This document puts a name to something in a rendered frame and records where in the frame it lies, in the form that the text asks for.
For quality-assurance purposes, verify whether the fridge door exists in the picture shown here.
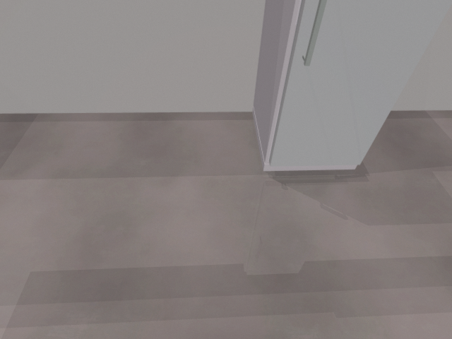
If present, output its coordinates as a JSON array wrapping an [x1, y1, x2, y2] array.
[[269, 0, 452, 167]]

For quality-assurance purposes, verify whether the handle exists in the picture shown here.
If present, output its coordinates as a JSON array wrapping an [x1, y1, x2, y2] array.
[[302, 0, 327, 66]]

